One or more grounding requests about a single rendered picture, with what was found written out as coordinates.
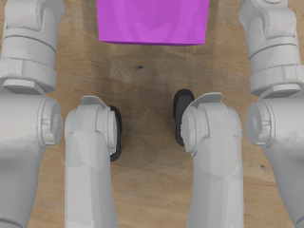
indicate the right robot upper arm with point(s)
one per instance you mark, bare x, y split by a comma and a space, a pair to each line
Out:
277, 126

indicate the left robot forearm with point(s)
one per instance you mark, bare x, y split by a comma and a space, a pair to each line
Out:
29, 46

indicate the right robot forearm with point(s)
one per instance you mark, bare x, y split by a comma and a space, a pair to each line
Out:
273, 49

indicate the left robot upper arm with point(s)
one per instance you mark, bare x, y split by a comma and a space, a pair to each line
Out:
29, 124

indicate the robot left thigh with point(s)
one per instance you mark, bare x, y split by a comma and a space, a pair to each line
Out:
89, 201

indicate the robot right thigh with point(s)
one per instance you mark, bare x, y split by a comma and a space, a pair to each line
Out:
217, 197

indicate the carton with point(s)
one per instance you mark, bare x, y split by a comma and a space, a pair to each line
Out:
178, 23

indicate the robot thigh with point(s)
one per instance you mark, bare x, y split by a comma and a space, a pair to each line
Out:
89, 201
217, 197

